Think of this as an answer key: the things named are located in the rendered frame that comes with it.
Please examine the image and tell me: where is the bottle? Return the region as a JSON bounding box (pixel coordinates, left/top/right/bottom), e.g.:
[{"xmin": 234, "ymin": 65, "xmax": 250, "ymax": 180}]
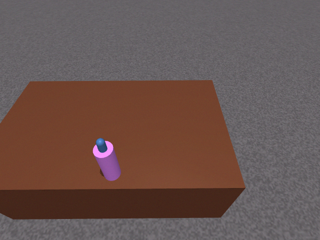
[{"xmin": 93, "ymin": 138, "xmax": 121, "ymax": 181}]

